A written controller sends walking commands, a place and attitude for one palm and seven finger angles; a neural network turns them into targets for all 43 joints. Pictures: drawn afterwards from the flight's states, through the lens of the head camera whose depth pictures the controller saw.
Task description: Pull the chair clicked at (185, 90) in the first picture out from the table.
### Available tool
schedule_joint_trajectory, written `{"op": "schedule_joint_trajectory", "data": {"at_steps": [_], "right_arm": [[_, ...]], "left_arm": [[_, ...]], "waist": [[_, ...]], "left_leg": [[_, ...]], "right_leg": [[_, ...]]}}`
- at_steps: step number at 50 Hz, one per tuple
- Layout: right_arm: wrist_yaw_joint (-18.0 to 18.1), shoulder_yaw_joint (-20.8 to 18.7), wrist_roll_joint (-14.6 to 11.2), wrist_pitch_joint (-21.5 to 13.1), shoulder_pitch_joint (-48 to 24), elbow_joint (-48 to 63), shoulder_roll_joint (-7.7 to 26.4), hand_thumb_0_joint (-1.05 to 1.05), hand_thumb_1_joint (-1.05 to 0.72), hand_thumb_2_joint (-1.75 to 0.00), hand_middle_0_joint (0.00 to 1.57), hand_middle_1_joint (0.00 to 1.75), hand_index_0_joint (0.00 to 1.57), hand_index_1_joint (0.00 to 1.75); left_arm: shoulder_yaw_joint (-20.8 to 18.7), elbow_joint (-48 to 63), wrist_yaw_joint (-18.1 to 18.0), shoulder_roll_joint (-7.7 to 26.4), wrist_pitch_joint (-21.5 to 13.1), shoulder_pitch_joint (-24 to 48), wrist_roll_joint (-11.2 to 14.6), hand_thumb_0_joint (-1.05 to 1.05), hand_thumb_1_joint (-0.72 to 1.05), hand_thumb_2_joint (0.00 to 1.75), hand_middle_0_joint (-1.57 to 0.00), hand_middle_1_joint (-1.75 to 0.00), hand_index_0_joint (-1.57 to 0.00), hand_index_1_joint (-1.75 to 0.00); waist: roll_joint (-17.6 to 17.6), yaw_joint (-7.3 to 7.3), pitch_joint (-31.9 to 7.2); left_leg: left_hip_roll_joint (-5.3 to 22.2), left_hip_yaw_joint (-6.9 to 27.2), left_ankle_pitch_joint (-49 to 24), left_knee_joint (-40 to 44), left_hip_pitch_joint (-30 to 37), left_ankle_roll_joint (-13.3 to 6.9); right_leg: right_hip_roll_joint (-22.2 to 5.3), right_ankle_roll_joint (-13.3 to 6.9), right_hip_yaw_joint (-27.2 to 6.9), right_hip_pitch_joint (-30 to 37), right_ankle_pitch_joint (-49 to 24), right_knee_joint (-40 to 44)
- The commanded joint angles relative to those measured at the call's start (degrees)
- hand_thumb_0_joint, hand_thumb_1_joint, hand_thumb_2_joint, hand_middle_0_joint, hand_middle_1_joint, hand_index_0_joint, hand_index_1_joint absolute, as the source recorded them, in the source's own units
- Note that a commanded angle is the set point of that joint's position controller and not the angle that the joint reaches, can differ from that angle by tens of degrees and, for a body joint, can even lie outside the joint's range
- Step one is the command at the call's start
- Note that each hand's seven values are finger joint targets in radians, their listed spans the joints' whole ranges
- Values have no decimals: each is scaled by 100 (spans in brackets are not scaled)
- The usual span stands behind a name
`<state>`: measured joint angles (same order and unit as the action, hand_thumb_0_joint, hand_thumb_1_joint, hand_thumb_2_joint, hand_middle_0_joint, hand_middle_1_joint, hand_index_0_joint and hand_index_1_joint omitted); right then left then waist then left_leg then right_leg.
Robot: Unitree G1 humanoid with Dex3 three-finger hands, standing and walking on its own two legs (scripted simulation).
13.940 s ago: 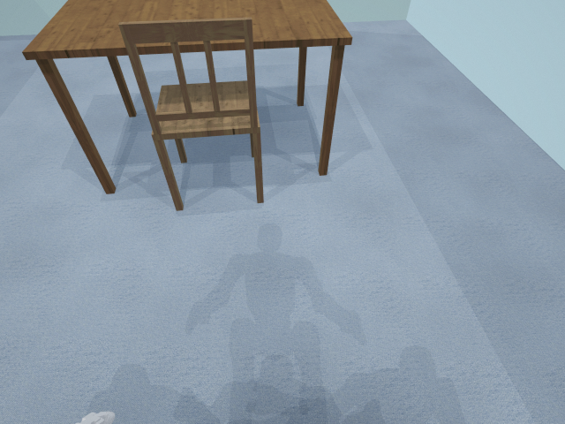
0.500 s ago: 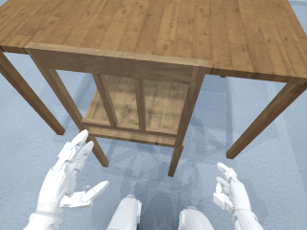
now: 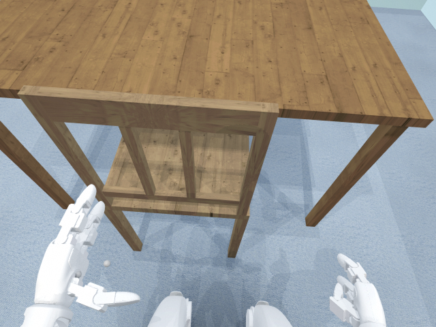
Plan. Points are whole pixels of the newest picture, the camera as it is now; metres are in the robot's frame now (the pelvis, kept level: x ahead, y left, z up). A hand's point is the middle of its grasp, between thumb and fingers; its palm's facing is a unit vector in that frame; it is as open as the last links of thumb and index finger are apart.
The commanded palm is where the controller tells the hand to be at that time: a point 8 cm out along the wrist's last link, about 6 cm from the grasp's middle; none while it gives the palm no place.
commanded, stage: raise the hand toward the chair's back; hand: left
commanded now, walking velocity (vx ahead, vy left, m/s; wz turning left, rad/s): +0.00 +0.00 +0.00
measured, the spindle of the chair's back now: (140, 163) +0.44 +0.19 -0.02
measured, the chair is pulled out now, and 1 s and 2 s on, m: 0.00 0.00 0.00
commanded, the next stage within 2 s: aim the fingers beside a spindle in 0.92 s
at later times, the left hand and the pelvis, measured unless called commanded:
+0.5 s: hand (89, 238) +0.25 +0.21 +0.06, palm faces -0.02 -1.00 -0.07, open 16.9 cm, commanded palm +0.23 +0.27 +0.06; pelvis +0.01 +0.01 +0.01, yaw +0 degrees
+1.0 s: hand (93, 239) +0.25 +0.21 +0.06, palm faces -0.02 -1.00 -0.07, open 16.9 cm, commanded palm +0.23 +0.27 +0.06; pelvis +0.01 +0.00 +0.01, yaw +0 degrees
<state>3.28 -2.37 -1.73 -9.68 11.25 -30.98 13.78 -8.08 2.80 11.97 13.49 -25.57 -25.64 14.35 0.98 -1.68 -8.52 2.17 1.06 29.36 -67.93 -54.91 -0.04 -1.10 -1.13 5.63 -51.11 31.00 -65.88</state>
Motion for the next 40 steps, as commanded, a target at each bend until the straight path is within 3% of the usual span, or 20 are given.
{"op": "schedule_joint_trajectory", "data": {"at_steps": [1, 11, 13, 18, 21, 24, 25, 33, 36, 38, 40], "right_arm": [[14, -159, -9, -235, -193, 892, 727, 0, -90, -90, 20, 30, 20, 30], [28, -74, -5, -237, -116, 887, 767, 0, -90, -90, 20, 30, 20, 30], [27, -75, -2, -254, -122, 854, 776, 0, -90, -90, 20, 30, 20, 30], [37, -70, -24, -274, -91, 808, 827, 0, -90, -90, 20, 30, 20, 30], [42, -77, -30, -299, -39, 790, 852, 0, -90, -90, 20, 30, 20, 30], [28, -88, -44, -304, -24, 792, 844, 0, -90, -90, 20, 30, 20, 30], [17, -102, -51, -315, -30, 788, 847, 0, -90, -90, 20, 30, 20, 30], [-12, -135, -22, -315, -10, 749, 851, 0, -90, -90, 20, 30, 20, 30], [-24, -122, -25, -310, -7, 763, 853, 0, -90, -90, 20, 30, 20, 30], [-26, -126, -27, -299, -8, 741, 857, 0, -90, -90, 20, 30, 20, 30], [-26, -126, -29, -297, -12, 776, 856, 0, -90, -90, 20, 30, 20, 30]], "left_arm": [[-442, 1013, 72, 658, -288, 245, 110, 0, -50, 30, -6, -8, -6, -8], [-691, 881, 345, 843, -105, 839, 248, 0, -50, 30, -6, -8, -6, -8], [-808, 790, 376, 990, -99, 863, 234, 0, -50, 30, -6, -8, -6, -8], [-959, 563, 496, 1080, -11, 1034, 319, 0, -50, 30, -6, -8, -6, -8], [-1010, 632, 542, 1127, -17, 1229, 363, 0, -50, 30, -6, -8, -6, -8], [-942, 380, 561, 995, 39, 1004, 382, 0, -50, 30, -6, -8, -6, -8], [-904, 450, 566, 965, 31, 1001, 390, 0, -50, 30, -6, -8, -6, -8], [-1065, 497, 408, 1139, -129, 1031, 337, 0, -50, 30, -6, -8, -6, -8], [-959, 493, 435, 1035, -174, 1054, 341, 0, -50, 30, -6, -8, -6, -8], [-1012, 422, 435, 1096, -161, 1018, 331, 0, -50, 30, -6, -8, -6, -8], [-957, 532, 472, 1051, -165, 1090, 350, 0, -50, 30, -6, -8, -6, -8]], "waist": [[269, 4, -1124], [219, -30, -1217], [361, 7, -1249], [202, 3, -1226], [366, 10, -1354], [176, 10, -1275], [289, 16, -1254], [217, 30, -1260], [363, 15, -1261], [200, 5, -1233], [296, -1, -1346]], "left_leg": [[-133, 85, -1121, 1084, 1146, -122], [-116, 157, -1392, 1160, 1405, -122], [-119, 145, -1491, 1160, 1451, -126], [-116, 162, -1466, 1249, 1441, -126], [-118, 149, -1594, 1300, 1594, -110], [-124, 133, -1583, 1346, 1530, -121], [-125, 132, -1636, 1356, 1589, -114], [-109, 109, -1656, 1338, 1514, -117], [-111, 100, -1618, 1326, 1523, -106], [-114, 101, -1580, 1310, 1452, -122], [-117, 91, -1595, 1297, 1511, -127]], "right_leg": [[107, -5, -220, 675, -942, 1113], [137, 0, -153, 804, -1243, 1175], [137, -13, -169, 834, -1315, 1174], [144, -1, -146, 911, -1265, 1245], [122, 4, -143, 956, -1378, 1256], [127, 19, -133, 1016, -1379, 1311], [127, 13, -129, 996, -1419, 1311], [129, 12, -153, 1018, -1433, 1274], [118, 8, -153, 947, -1387, 1253], [126, 12, -173, 1012, -1383, 1278], [115, 25, -187, 989, -1421, 1263]]}}
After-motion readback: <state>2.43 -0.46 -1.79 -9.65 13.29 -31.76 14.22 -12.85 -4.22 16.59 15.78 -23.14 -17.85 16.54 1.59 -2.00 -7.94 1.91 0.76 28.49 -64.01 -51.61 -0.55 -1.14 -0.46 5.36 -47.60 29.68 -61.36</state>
